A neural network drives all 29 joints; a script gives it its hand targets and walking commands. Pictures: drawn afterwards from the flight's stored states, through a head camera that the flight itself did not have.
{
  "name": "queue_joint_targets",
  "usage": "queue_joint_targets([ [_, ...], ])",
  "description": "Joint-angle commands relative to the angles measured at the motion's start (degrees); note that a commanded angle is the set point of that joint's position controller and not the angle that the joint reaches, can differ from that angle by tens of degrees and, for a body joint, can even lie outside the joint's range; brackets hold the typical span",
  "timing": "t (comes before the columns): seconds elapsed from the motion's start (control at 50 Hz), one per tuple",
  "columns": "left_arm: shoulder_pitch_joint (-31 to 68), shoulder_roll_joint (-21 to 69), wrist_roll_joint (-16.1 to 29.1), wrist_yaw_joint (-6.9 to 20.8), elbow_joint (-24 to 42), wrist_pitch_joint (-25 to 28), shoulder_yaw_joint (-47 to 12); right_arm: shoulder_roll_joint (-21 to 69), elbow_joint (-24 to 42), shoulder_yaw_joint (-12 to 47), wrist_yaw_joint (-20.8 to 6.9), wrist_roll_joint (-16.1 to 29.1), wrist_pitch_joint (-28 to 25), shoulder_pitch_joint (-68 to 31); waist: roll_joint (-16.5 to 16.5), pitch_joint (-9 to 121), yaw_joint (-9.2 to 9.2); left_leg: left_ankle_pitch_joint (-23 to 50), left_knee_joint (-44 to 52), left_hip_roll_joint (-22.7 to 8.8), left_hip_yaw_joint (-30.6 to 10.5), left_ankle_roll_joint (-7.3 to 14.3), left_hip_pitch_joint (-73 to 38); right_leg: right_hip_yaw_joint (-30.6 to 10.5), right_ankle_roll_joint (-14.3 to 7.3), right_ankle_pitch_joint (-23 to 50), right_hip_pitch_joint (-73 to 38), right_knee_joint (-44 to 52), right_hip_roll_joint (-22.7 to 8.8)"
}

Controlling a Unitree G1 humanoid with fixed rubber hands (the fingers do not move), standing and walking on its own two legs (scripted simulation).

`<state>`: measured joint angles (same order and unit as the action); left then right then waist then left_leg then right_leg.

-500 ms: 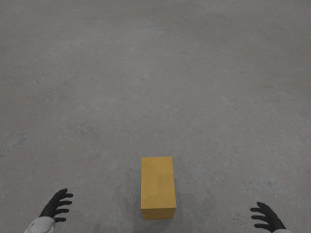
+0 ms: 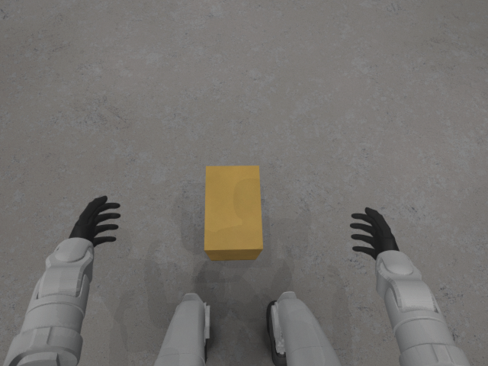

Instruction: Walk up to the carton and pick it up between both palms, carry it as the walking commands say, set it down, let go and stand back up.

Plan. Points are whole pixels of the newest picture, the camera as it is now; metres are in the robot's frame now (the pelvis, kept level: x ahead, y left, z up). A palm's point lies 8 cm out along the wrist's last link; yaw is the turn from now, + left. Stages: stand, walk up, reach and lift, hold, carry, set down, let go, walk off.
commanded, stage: reach and lift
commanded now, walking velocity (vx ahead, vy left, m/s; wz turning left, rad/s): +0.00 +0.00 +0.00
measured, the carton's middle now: (233, 217) +0.46 +0.01 -0.57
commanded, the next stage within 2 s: none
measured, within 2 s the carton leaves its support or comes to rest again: neither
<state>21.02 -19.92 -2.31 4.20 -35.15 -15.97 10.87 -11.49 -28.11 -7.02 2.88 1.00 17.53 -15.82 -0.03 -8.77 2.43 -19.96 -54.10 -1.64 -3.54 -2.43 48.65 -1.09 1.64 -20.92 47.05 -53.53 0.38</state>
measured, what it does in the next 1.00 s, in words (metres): lowers itself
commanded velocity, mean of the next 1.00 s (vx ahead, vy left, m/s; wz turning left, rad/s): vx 0.00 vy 0.00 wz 0.00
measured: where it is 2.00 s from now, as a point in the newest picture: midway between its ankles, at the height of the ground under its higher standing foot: (238, 346)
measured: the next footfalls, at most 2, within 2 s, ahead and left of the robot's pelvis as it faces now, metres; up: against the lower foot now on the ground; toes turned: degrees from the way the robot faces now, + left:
none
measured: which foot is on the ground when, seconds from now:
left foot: down 0.00-1.00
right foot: down 0.00-1.00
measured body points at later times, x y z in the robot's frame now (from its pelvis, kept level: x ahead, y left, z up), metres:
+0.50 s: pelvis -0.02 +0.02 -0.05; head +0.25 +0.03 +0.31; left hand +0.46 +0.20 -0.16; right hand +0.43 -0.20 -0.15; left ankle +0.06 +0.14 -0.68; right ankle +0.05 -0.13 -0.68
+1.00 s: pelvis -0.04 +0.01 -0.07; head +0.33 +0.01 +0.18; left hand +0.49 +0.19 -0.24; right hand +0.47 -0.18 -0.24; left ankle +0.06 +0.14 -0.68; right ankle +0.05 -0.13 -0.68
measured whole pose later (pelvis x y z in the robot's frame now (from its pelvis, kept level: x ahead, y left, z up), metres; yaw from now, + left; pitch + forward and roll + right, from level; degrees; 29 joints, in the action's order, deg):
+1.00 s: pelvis -0.04 +0.01 -0.07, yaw +0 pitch +37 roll -1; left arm 66.9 -13.8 -4.4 -2.8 -40.7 -6.3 19.8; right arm -9.9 -37.1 -18.2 6.0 -0.7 6.9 -64.1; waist -0.3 -19.5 1.3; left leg -18.2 -67.1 -0.4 -3.0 -2.1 85.4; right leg -2.5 2.6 -19.8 84.4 -67.6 0.1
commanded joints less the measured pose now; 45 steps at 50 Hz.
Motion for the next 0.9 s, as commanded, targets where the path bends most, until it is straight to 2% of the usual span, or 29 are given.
queue_joint_targets([
  [0.0, 15.86, -7.19, 2.11, -0.63, 6.06, 2.55, 1.58, -5.85, 8.17, -2.1, 0.85, 0.21, -2.57, -14.6, 1.26, 38.2, -0.76, 10.78, 2.76, 5.15, 5.51, 1.16, -11.51, 2.62, 2.19, 12.46, -9.82, 5.56, 1.88],
  [0.02, 14.79, -7.86, 0.34, -0.04, 3.71, 1.91, 3.03, -6.1, 6.03, -3.05, 1.2, -1.0, -1.73, -14.51, 2.08, 38.9, -2.41, 9.21, 2.6, 5.03, 6.54, 0.43, -8.41, 2.14, 2.43, 12.19, -11.93, 5.38, 1.58],
  [0.04, 19.36, -5.77, 1.21, -0.64, 3.85, 1.1, -0.81, -8.08, 2.12, -4.01, 1.2, -2.01, -0.24, -16.38, 2.7, 33.51, 0.61, 1.68, 6.84, 4.61, 5.85, 0.29, -11.06, 4.66, 3.1, 5.48, -6.79, 5.12, 2.33],
  [0.06, 13.53, -7.78, -0.08, -0.32, -0.73, -0.17, 2.7, -7.7, 4.46, -3.92, 0.98, -3.26, 0.03, -15.21, 1.77, 36.93, -1.48, 5.29, 5.91, 4.98, 6.64, -0.45, -11.33, 4.74, 2.76, 6.42, -8.31, 6.94, 2.53],
  [0.08, 18.85, -7.3, 0.3, -0.3, -0.84, -0.03, 1.64, -6.99, 3.64, -5.11, 1.67, -2.98, -0.33, -17.26, -2.16, 35.61, 1.75, 3.57, 4.58, 4.96, 6.62, 0.2, -9.61, 4.57, 3.63, 5.58, -5.66, 5.94, 2.76],
  [0.1, 16.3, -5.5, 1.29, -0.78, -1.36, -0.27, 3.41, -4.41, 2.32, -1.54, 1.02, -0.45, 0.06, -18.8, -1.84, 38.58, -1.32, 5.74, 3.61, 5.0, 6.17, 1.04, -7.72, 4.06, 3.06, 6.58, -5.85, 5.21, 2.28],
  [0.14, 26.11, -6.85, 1.59, -1.19, 2.56, 1.12, 2.75, -6.34, 0.78, -6.13, 2.0, -2.39, -0.82, -23.42, 2.76, 43.62, -0.49, 8.02, 1.42, 5.55, 5.33, -0.33, -6.21, 3.34, 3.09, 10.29, -4.55, 2.66, 2.44],
  [0.18, 30.33, -5.0, 1.87, -2.47, 3.56, 2.08, 2.13, -3.33, -0.76, -6.04, 1.26, -1.28, -1.27, -25.72, 1.95, 47.84, 0.1, 7.78, 3.14, 5.6, 5.1, 0.12, -7.07, 5.17, 2.89, 10.38, -2.66, 1.46, 3.31],
  [0.2, 32.88, -4.75, 2.03, -2.84, 6.28, 2.27, 2.17, -6.42, 2.52, -5.99, 0.96, 0.4, -2.12, -30.6, 4.88, 55.3, -2.44, 11.59, 0.07, 5.24, 4.37, -0.06, -11.75, 4.08, 2.32, 12.59, -1.88, 0.0, 2.18],
  [0.22, 35.76, -3.47, 2.88, -3.46, 4.18, 2.4, -0.67, -6.05, -0.14, -6.17, 0.65, 0.6, -2.78, -31.88, 1.46, 53.34, 2.71, 8.88, 0.93, 4.06, 3.59, 0.55, -12.98, 5.95, 2.3, 10.99, 2.4, -0.98, 3.04],
  [0.24, 38.65, -1.53, 2.65, -4.18, 6.67, 2.45, 0.1, -9.88, -3.56, -9.85, 0.63, -1.62, -3.2, -33.68, 5.86, 54.81, 2.25, 11.56, -0.11, 4.45, 4.1, -2.24, -9.97, 5.42, 1.33, 11.8, 6.97, -1.27, 2.99],
  [0.26, 37.35, -4.45, -0.24, -4.5, 3.11, 2.16, 2.77, -6.48, -3.74, -8.97, 0.47, -1.1, -3.13, -33.23, 4.1, 55.96, 0.97, 10.76, 1.23, 4.83, 4.21, -1.06, -15.83, 7.67, 2.49, 8.81, 9.94, -0.38, 3.89],
  [0.28, 38.4, 0.47, 1.88, -5.08, -0.68, 1.58, -0.58, -8.42, -5.51, -10.81, 0.49, -2.99, -3.68, -34.61, 3.96, 58.54, 4.97, 12.08, -0.18, 4.09, 3.01, -1.35, -15.7, 8.08, 1.54, 9.47, 11.14, -0.68, 4.35],
  [0.32, 36.89, 0.17, 0.31, -6.03, -4.07, 1.13, 1.75, -9.05, -7.82, -10.98, 0.25, -1.98, -4.89, -36.93, 7.29, 58.33, 2.31, 12.83, -0.29, 4.2, 2.98, -1.75, -17.71, 7.97, 1.23, 8.17, 14.41, -0.4, 3.84],
  [0.34, 39.71, -1.26, -0.5, -6.55, 0.72, 2.21, 4.52, -9.28, -4.29, -10.35, -0.5, -0.29, -5.99, -43.4, 8.41, 61.47, -2.86, 18.38, -1.19, 4.18, 2.88, -1.79, -19.45, 6.77, 0.92, 10.59, 15.79, -1.69, 4.11],
  [0.36, 38.57, 2.81, 0.11, -7.19, -2.21, 2.13, 2.04, -6.39, -9.03, -10.64, -0.91, 0.73, -6.57, -39.88, 7.83, 59.21, 0.59, 20.69, -1.12, 4.06, 3.14, -1.5, -20.47, 7.7, 0.54, 10.8, 20.25, -1.26, 4.08],
  [0.42, 39.98, 1.36, -3.33, -8.34, -0.56, 3.84, 6.2, -9.25, -8.54, -11.13, -3.03, 1.48, -8.37, -42.99, 8.34, 68.6, -3.64, 27.56, -2.08, 3.59, 2.51, -2.29, -23.99, 7.26, 1.0, 13.1, 20.13, -3.01, 5.2],
  [0.44, 43.78, 5.54, -1.25, -8.65, -1.54, 3.77, 3.52, -9.38, -11.82, -11.29, -2.72, 1.35, -9.19, -44.18, 6.89, 68.24, -0.95, 27.37, -2.78, 3.85, 2.32, -1.91, -22.79, 7.21, 0.95, 13.84, 19.39, -2.22, 4.81],
  [0.46, 47.59, -0.2, -3.54, -8.88, 4.95, 5.15, 7.51, -8.77, -6.91, -11.14, -1.62, 0.68, -9.25, -48.27, 5.89, 73.59, -3.76, 29.69, -6.26, 5.09, 3.4, -0.87, -21.95, 4.9, 1.07, 16.18, 20.84, -2.67, 4.73],
  [0.54, 53.14, 4.21, 0.66, -7.23, -3.79, 6.83, 2.6, -4.99, -10.09, -8.61, -0.99, 0.72, -10.51, -55.96, 1.57, 65.16, -0.51, 20.72, -3.39, 6.01, 4.93, 0.29, -3.75, 5.49, 1.73, 16.19, 15.17, -2.44, 4.43],
  [0.58, 58.16, 2.43, -1.28, -6.44, -2.79, 7.13, 6.7, -5.54, -14.03, -10.08, -0.54, -1.14, -9.58, -58.9, 0.34, 61.98, -2.8, 14.28, -3.83, 6.28, 5.49, -0.39, 1.78, 4.59, 2.36, 11.45, 18.27, -2.44, 3.9],
  [0.62, 56.65, 4.63, -1.67, -6.69, -7.16, 8.39, 6.22, -4.78, -13.01, -12.98, 1.01, -3.7, -11.27, -59.29, 0.32, 66.04, 1.56, 18.13, -5.28, 6.09, 4.68, 0.44, 1.19, 4.94, 1.57, 15.72, 17.27, -3.46, 4.53],
  [0.66, 58.8, 2.92, -1.81, -7.44, -2.96, 9.28, 8.35, -3.17, -8.81, -11.67, 1.19, -2.56, -11.6, -61.74, -2.14, 82.99, -1.84, 21.36, -7.84, 7.33, 5.29, 0.92, -3.54, 5.36, 2.3, 19.42, 8.82, -6.08, 5.05],
  [0.68, 58.63, 2.4, -1.19, -7.58, -3.25, 9.16, 8.14, -4.35, -13.57, -13.27, 1.56, -4.8, -10.92, -59.01, -2.47, 77.98, 0.86, 20.31, -8.21, 7.24, 4.68, 0.39, -2.39, 5.52, 1.49, 17.88, 11.97, -6.8, 5.41],
  [0.7, 53.4, 2.04, -1.88, -7.28, -9.68, 9.84, 10.54, -1.61, -11.58, -12.07, 1.68, -3.33, -11.65, -57.5, -3.94, 76.37, -1.16, 21.79, -8.43, 7.6, 6.84, 0.98, 2.78, 4.88, 2.25, 20.94, 10.17, -6.31, 5.06],
  [0.72, 53.83, 5.39, -1.66, -6.63, -7.57, 9.09, 7.66, -3.86, -10.77, -14.41, 2.49, -6.0, -11.62, -56.67, -0.5, 81.73, 0.44, 27.1, -7.3, 7.67, 5.63, 0.29, 0.26, 5.59, 1.63, 25.88, 9.79, -7.15, 5.44],
  [0.8, 52.87, 0.27, -5.97, -7.23, -3.68, 11.67, 12.75, -1.54, -7.89, -13.1, 3.14, -5.04, -12.04, -55.11, 0.17, 85.1, -5.61, 29.79, -9.01, 8.42, 8.62, 0.64, 8.39, 2.57, 1.8, 34.82, 1.81, -9.29, 4.97],
  [0.82, 54.82, 1.24, -3.8, -6.44, -2.67, 11.15, 10.93, -0.93, -5.34, -13.91, 3.14, -5.04, -11.87, -55.08, -2.73, 88.07, -0.1, 26.23, -7.56, 8.28, 6.84, 1.71, 3.89, 4.12, 2.44, 31.37, 0.18, -8.42, 5.14],
  [0.88, 56.63, 1.54, -1.86, -6.69, -0.71, 11.11, 9.32, -2.89, -2.13, -11.52, 3.15, -4.39, -12.42, -58.56, -3.72, 89.89, -0.28, 28.68, -11.33, 7.78, 6.76, 1.66, 7.21, 2.86, 2.34, 36.96, -2.69, -10.88, 4.0],
])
